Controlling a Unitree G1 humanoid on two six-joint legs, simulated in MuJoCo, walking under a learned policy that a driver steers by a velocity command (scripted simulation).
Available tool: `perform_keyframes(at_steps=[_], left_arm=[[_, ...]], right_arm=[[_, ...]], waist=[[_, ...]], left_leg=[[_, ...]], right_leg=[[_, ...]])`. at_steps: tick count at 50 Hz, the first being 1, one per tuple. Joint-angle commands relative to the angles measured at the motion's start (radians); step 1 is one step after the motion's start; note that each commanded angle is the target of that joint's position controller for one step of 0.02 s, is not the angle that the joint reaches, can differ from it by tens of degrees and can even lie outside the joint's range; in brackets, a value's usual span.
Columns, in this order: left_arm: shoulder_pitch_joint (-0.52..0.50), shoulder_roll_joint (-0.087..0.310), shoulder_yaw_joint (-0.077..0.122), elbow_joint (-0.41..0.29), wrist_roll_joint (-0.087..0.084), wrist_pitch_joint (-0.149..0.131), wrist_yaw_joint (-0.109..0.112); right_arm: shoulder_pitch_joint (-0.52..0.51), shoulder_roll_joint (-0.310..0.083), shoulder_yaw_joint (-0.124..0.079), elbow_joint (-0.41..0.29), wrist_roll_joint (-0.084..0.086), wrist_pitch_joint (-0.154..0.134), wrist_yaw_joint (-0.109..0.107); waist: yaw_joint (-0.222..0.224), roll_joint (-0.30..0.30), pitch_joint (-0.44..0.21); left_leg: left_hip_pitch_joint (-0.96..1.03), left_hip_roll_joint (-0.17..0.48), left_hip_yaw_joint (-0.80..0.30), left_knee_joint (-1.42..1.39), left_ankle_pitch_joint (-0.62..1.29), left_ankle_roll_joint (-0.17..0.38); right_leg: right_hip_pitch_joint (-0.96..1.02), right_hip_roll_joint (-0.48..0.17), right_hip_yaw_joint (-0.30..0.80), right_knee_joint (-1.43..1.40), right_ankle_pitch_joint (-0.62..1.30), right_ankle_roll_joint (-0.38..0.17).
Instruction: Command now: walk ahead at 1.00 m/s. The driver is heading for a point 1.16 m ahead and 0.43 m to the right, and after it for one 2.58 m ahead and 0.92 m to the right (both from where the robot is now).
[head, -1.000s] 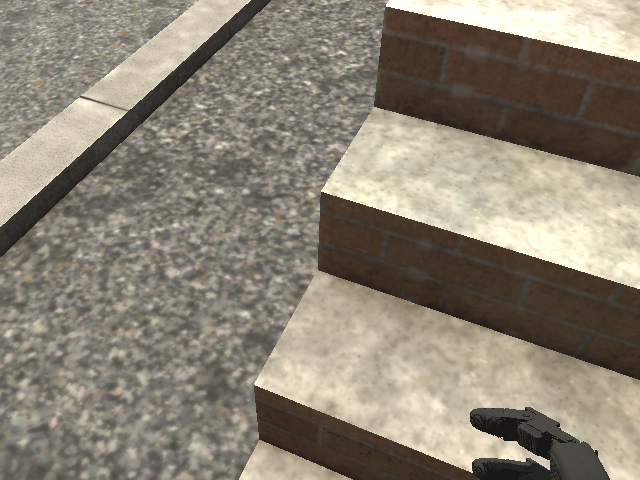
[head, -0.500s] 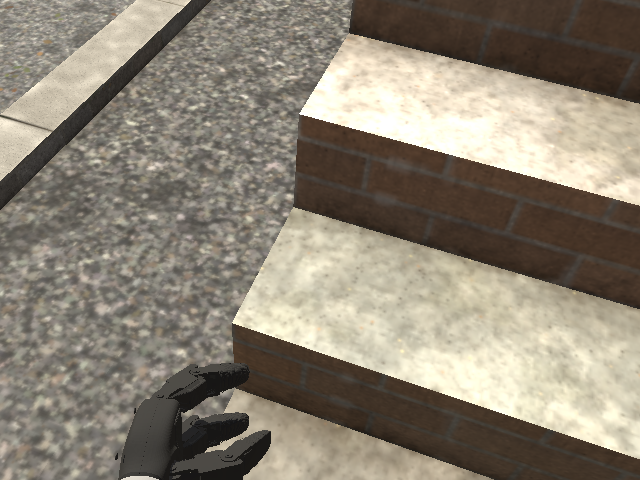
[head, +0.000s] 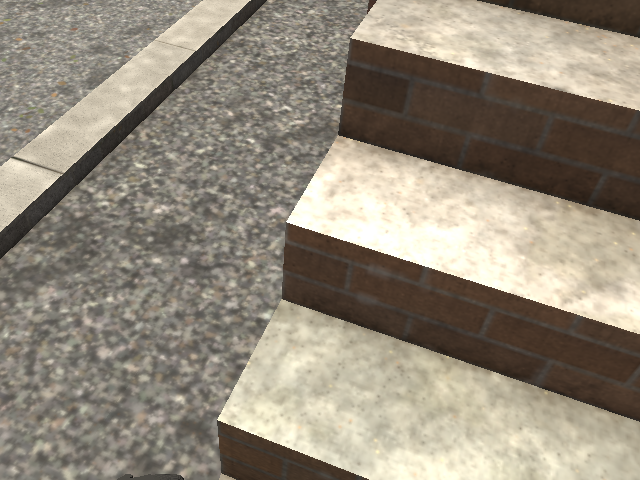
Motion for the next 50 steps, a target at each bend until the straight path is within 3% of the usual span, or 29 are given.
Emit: perform_keyframes(at_steps=[1,4,7,8,9,11,12,13,14,15,16,17,18,19,20,22,26,29,33,34,35,36,37,38,39,41,43,48,50], left_arm=[[-0.201,-0.128,-0.063,-0.216,-0.037,-0.042,0.025],[-0.179,-0.072,-0.046,-0.240,-0.054,0.013,0.060],[-0.199,0.017,-0.020,-0.258,-0.068,0.087,0.108],[0.075,0.119,0.037,-0.121,-0.069,0.078,0.121],[0.136,0.071,0.007,-0.081,-0.038,0.077,0.124],[0.089,-0.036,-0.010,-0.078,-0.010,0.071,0.115],[0.128,-0.005,0.002,-0.040,0.006,0.079,0.108],[0.145,-0.003,-0.008,-0.009,0.000,0.082,0.098],[0.108,0.055,0.002,-0.043,-0.012,0.074,0.077],[0.147,0.253,0.081,-0.057,0.021,0.081,0.103],[0.035,0.166,0.046,-0.042,0.045,0.063,0.091],[0.001,0.104,0.011,-0.031,0.035,0.046,0.078],[-0.053,-0.041,-0.029,-0.020,0.051,0.028,0.071],[-0.141,-0.077,-0.047,-0.036,0.056,0.004,0.075],[-0.136,-0.124,-0.056,-0.034,0.046,-0.013,0.075],[-0.115,-0.097,-0.053,-0.059,0.033,-0.030,0.076],[-0.087,-0.105,-0.036,-0.076,0.045,-0.035,0.104],[-0.152,-0.081,-0.016,-0.143,0.043,-0.035,0.109],[-0.297,-0.009,0.000,-0.205,-0.059,-0.023,0.124],[-0.299,-0.025,-0.003,-0.191,-0.102,-0.012,0.134],[-0.329,-0.123,-0.046,-0.232,-0.123,-0.013,0.107],[-0.242,-0.089,-0.042,-0.212,-0.109,0.008,0.099],[-0.143,-0.166,-0.043,-0.189,-0.065,0.036,0.097],[-0.220,-0.231,-0.052,-0.281,-0.080,0.010,0.117],[-0.231,-0.218,-0.068,-0.281,-0.090,0.002,0.130],[-0.398,-0.124,-0.027,-0.342,-0.097,0.031,0.108],[-0.439,-0.120,-0.032,-0.373,-0.091,0.069,0.108],[-0.369,-0.150,-0.078,-0.286,-0.068,0.063,0.126],[-0.225,-0.136,-0.077,-0.257,-0.059,0.044,0.121]], right_arm=[[0.167,-0.066,-0.037,0.114,-0.024,-0.004,-0.003],[0.115,-0.063,-0.027,0.147,0.012,-0.022,0.021],[-0.063,-0.172,-0.054,0.098,0.030,-0.031,0.057],[-0.168,-0.192,-0.053,-0.002,0.043,-0.001,0.099],[-0.059,-0.244,-0.094,0.059,0.058,0.018,0.100],[-0.011,-0.271,-0.097,0.053,0.072,0.043,0.078],[0.059,-0.221,-0.077,0.106,0.069,0.048,0.055],[0.118,-0.179,-0.057,0.118,0.057,0.052,0.036],[0.151,-0.062,-0.023,0.051,0.043,0.058,0.032],[0.112,-0.068,-0.030,0.001,0.008,0.058,0.049],[-0.057,-0.077,-0.040,-0.085,-0.038,0.051,0.065],[0.074,-0.047,-0.038,-0.073,-0.035,0.055,0.064],[-0.038,-0.092,-0.040,-0.136,-0.026,0.071,0.059],[0.044,-0.099,-0.049,-0.161,0.024,0.079,0.053],[0.059,-0.112,-0.044,-0.169,0.022,0.076,0.059],[0.104,-0.146,-0.057,-0.164,0.006,0.105,0.083],[-0.001,-0.138,-0.059,-0.212,-0.017,0.143,0.100],[0.014,-0.151,-0.080,-0.239,-0.026,0.157,0.103],[0.159,-0.135,-0.103,-0.212,-0.001,0.152,0.126],[0.237,-0.119,-0.107,-0.170,-0.008,0.136,0.141],[0.408,-0.081,-0.091,-0.046,0.005,0.080,0.144],[0.338,-0.054,-0.084,0.036,-0.004,0.040,0.163],[0.205,0.031,-0.034,0.034,-0.040,0.020,0.177],[0.271,-0.055,-0.036,0.011,-0.075,0.006,0.156],[0.372,-0.131,-0.077,-0.054,-0.033,0.027,0.121],[0.185,-0.281,-0.128,-0.101,-0.040,0.064,0.036],[0.036,-0.260,-0.103,-0.181,-0.045,0.045,0.008],[0.105,-0.068,-0.033,-0.154,-0.010,0.057,0.025],[0.095,-0.081,-0.034,-0.159,-0.027,0.081,0.018]], waist=[[-0.027,0.113,0.019],[0.031,0.126,0.064],[0.064,0.122,0.120],[0.126,0.186,0.069],[0.085,0.166,0.019],[0.037,0.295,-0.071],[0.043,0.249,-0.063],[0.031,0.228,0.015],[0.002,-0.006,0.052],[0.023,-0.208,-0.067],[0.027,-0.058,0.049],[-0.075,-0.101,0.023],[-0.072,-0.011,-0.002],[-0.169,-0.163,-0.046],[-0.173,-0.129,-0.102],[-0.210,-0.033,-0.160],[-0.153,0.033,0.024],[-0.179,-0.025,0.010],[-0.272,-0.070,0.018],[-0.283,-0.029,0.043],[-0.317,0.159,0.160],[-0.239,0.351,0.206],[-0.064,0.284,0.133],[-0.032,0.437,0.073],[-0.137,0.390,-0.130],[-0.087,0.189,-0.033],[-0.054,0.022,0.037],[-0.132,-0.088,-0.023],[-0.070,-0.110,-0.257]], left_leg=[[0.342,0.280,-0.424,-0.329,-0.108,0.098],[0.158,0.299,-0.289,-0.385,-0.149,0.040],[-0.307,0.213,-0.081,-0.588,0.011,0.044],[-0.312,0.139,0.048,-0.661,-0.027,0.123],[-0.238,0.113,0.070,-0.700,0.114,0.106],[-0.103,0.190,0.006,-0.717,0.175,0.219],[0.068,0.180,0.039,-0.567,0.293,0.257],[0.190,0.168,0.032,-0.421,0.514,0.273],[0.006,0.102,-0.028,-0.145,0.340,0.211],[-0.146,-0.042,-0.171,0.285,-0.013,0.165],[-0.284,-0.080,-0.325,0.620,0.091,0.091],[-0.329,-0.111,-0.425,0.772,0.138,0.030],[-0.336,-0.097,-0.379,0.871,0.095,-0.007],[-0.389,-0.105,-0.355,1.003,0.071,-0.027],[-0.387,-0.098,-0.292,1.120,0.120,-0.037],[-0.388,-0.128,-0.224,1.240,0.152,-0.053],[-0.410,-0.126,-0.267,1.164,0.255,-0.033],[-0.342,-0.122,-0.225,1.012,0.312,-0.052],[0.057,0.034,-0.050,0.141,0.298,0.058],[0.163,0.075,-0.008,-0.106,0.375,0.093],[0.025,-0.012,-0.018,-0.574,0.256,0.065],[0.109,-0.001,0.136,-0.792,0.762,0.075],[0.179,0.039,0.094,-0.612,1.034,0.058],[0.396,0.086,-0.124,-0.093,1.976,0.011],[0.629,0.154,-0.270,-0.055,1.619,0.136],[0.541,0.400,-0.629,-0.361,0.287,0.299],[0.401,0.425,-0.721,-0.489,-0.030,0.321],[0.353,0.130,-0.190,-0.377,0.387,0.147],[0.179,0.034,0.000,-0.159,0.520,0.028]], right_leg=[[-0.628,-0.008,0.096,0.526,-0.054,-0.025],[-0.642,-0.013,0.093,0.585,-0.005,-0.022],[-0.210,-0.039,-0.024,0.078,0.120,0.033],[0.100,-0.065,-0.128,-0.243,-0.065,0.097],[0.379,-0.090,-0.189,-0.554,-0.143,0.085],[0.655,0.001,-0.224,-0.724,-0.238,0.057],[0.617,-0.009,-0.185,-0.888,-0.321,0.041],[0.526,-0.026,-0.101,-1.128,-0.335,0.024],[0.551,-0.178,0.374,-1.322,-0.192,-0.064],[0.556,-0.355,1.092,-1.842,-0.765,-0.165],[0.440,-0.357,1.075,-1.811,-0.705,-0.121],[0.425,-0.392,0.930,-1.698,-0.398,-0.092],[0.403,-0.314,0.501,-1.481,-0.232,-0.047],[0.419,-0.334,0.393,-1.327,-0.005,-0.073],[0.415,-0.344,0.304,-1.228,-0.035,-0.097],[0.435,-0.351,0.190,-1.173,-0.022,-0.090],[0.213,-0.428,0.200,-1.244,-0.389,-0.115],[0.180,-0.462,0.138,-1.206,-0.360,-0.112],[0.080,-0.495,-0.066,-1.202,-0.326,-0.043],[0.078,-0.488,-0.123,-1.126,-0.308,-0.067],[0.304,-0.369,-0.324,-0.735,-0.148,-0.082],[0.338,-0.243,-0.405,-0.454,-0.267,-0.102],[0.232,-0.184,-0.367,-0.182,-0.522,-0.181],[-0.126,-0.129,-0.243,0.084,-0.696,-0.125],[-0.279,-0.089,-0.098,0.109,-0.721,-0.061],[-0.461,-0.205,0.042,-0.053,-0.430,-0.023],[-0.341,-0.238,0.014,-0.253,-0.379,0.019],[0.152,-0.163,-0.165,-0.960,-0.343,0.023],[0.722,-0.249,-0.030,-1.158,0.098,-0.069]])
